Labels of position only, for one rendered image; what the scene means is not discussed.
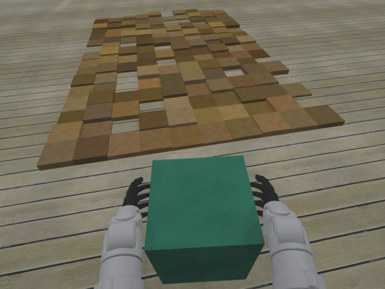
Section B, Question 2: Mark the right robot forearm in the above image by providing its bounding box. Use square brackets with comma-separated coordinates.
[263, 201, 327, 289]

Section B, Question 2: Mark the robot right hand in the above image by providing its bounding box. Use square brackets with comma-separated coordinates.
[250, 175, 279, 217]

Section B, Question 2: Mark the carton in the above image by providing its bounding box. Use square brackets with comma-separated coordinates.
[144, 155, 265, 284]

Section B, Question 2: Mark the robot left hand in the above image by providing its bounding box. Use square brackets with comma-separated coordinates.
[122, 177, 150, 218]

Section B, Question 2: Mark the left robot forearm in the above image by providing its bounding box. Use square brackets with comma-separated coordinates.
[94, 205, 144, 289]

